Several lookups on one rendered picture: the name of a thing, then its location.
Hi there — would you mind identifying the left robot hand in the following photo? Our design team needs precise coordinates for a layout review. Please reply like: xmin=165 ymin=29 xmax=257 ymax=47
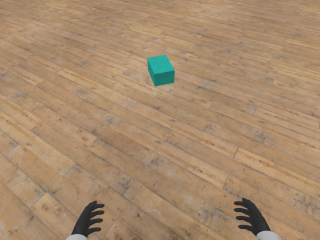
xmin=71 ymin=200 xmax=105 ymax=238

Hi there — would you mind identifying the right robot hand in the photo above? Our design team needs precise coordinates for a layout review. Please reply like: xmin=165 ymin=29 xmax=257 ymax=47
xmin=234 ymin=198 xmax=271 ymax=237

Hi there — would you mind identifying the carton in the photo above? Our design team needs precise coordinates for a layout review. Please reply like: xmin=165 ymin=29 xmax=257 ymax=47
xmin=147 ymin=55 xmax=175 ymax=87

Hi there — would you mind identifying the right robot forearm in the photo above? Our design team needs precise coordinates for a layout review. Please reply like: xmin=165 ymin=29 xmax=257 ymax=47
xmin=256 ymin=230 xmax=281 ymax=240

